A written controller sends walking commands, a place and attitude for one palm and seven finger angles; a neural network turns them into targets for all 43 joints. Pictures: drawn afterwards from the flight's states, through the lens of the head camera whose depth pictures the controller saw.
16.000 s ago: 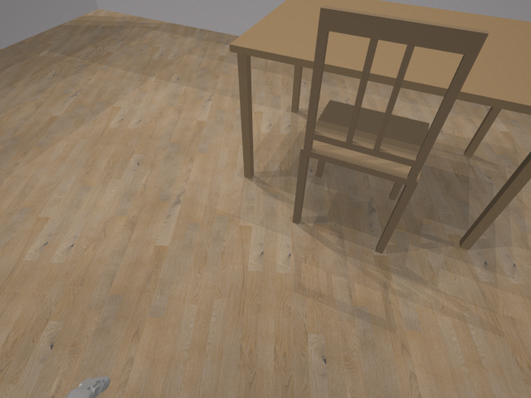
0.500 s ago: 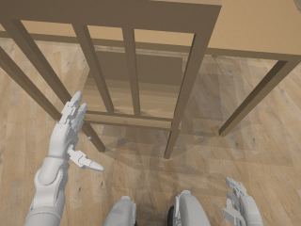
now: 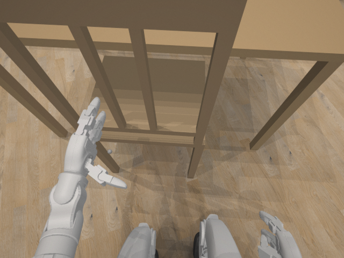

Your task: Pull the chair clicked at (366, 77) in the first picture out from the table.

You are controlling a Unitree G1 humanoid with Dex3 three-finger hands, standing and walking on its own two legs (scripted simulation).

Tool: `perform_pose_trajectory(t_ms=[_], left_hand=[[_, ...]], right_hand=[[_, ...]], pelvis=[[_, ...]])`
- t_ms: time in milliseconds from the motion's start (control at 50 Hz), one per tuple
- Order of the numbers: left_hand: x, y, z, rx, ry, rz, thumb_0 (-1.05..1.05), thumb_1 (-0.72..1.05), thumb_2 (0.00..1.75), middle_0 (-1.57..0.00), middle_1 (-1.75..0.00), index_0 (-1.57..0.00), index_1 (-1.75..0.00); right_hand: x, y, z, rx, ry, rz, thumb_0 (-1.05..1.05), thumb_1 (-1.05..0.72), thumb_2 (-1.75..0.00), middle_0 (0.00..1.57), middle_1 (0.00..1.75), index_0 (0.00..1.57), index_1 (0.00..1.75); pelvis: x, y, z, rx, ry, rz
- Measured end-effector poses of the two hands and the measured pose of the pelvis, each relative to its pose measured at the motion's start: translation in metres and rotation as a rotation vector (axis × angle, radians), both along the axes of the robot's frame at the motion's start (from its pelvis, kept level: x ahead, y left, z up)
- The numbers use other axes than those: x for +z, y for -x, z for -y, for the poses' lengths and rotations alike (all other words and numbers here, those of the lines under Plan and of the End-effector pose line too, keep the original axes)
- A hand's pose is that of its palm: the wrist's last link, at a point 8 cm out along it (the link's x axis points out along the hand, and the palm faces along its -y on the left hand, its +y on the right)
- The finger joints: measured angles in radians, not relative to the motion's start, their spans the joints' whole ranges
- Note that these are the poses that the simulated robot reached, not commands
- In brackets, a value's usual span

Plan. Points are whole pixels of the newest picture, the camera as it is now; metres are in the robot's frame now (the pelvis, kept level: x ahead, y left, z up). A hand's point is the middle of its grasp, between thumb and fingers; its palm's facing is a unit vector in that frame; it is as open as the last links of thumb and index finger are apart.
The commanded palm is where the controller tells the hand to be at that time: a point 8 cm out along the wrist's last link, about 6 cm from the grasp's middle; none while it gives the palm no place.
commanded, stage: aim the fingers beside a spindle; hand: left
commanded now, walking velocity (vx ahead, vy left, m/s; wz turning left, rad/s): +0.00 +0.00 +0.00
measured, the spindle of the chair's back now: (106, 90) +0.48 +0.16 +0.05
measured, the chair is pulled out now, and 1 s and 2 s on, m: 0.00 0.00 0.00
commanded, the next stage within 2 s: none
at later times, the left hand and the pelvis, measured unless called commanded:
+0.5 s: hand (109, 152) +0.35 +0.15 +0.00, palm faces -0.06 -1.00 -0.06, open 16.9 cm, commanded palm +0.32 +0.21 +0.02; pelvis -0.01 -0.01 -0.01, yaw +0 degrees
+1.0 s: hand (101, 153) +0.33 +0.16 +0.03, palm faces -0.04 -1.00 -0.08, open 16.9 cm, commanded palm +0.31 +0.20 +0.01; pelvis -0.01 +0.00 +0.00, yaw +0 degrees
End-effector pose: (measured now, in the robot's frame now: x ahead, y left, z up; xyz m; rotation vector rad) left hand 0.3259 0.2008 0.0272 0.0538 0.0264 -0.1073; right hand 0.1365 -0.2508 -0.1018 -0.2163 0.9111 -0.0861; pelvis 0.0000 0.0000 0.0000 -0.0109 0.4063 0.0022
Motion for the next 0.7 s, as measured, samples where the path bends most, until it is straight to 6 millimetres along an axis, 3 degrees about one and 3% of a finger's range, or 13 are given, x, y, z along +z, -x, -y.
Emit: perform_pose_trajectory(t_ms=[160,320,480,620,700], left_hand=[[-0.014,0.012,-0.011,0.060,-0.009,-0.040,-0.01,-0.49,0.30,-0.07,-0.08,-0.06,-0.08],[0.000,0.002,0.003,-0.004,-0.003,0.037,-0.02,-0.50,0.30,-0.06,-0.08,-0.06,-0.08],[-0.018,-0.003,-0.003,0.043,-0.004,-0.055,-0.01,-0.49,0.30,-0.07,-0.08,-0.06,-0.08],[0.000,0.003,-0.011,0.045,-0.022,0.030,-0.02,-0.49,0.30,-0.06,-0.08,-0.06,-0.08],[-0.006,-0.001,-0.002,0.012,0.002,0.001,-0.01,-0.50,0.30,-0.06,-0.08,-0.06,-0.08]], right_hand=[[0.000,-0.008,-0.001,0.024,0.001,0.013,0.01,-0.90,-0.90,0.20,0.30,0.20,0.30],[-0.004,-0.014,0.001,0.034,0.014,0.024,0.01,-0.90,-0.90,0.20,0.30,0.20,0.30],[-0.003,-0.008,0.004,0.010,0.004,0.019,0.01,-0.90,-0.90,0.20,0.30,0.20,0.30],[-0.006,0.001,0.005,0.016,0.006,-0.010,0.01,-0.90,-0.90,0.20,0.30,0.20,0.30],[-0.008,0.003,0.005,0.016,0.008,-0.022,0.01,-0.90,-0.90,0.20,0.30,0.20,0.30]], pelvis=[[-0.002,0.002,0.003,0.005,-0.003,0.005],[-0.005,0.005,0.004,0.015,0.003,0.004],[-0.006,0.005,0.006,0.002,-0.008,-0.003],[-0.004,0.005,0.006,0.007,-0.003,0.002],[-0.005,0.005,0.006,0.012,-0.002,0.000]])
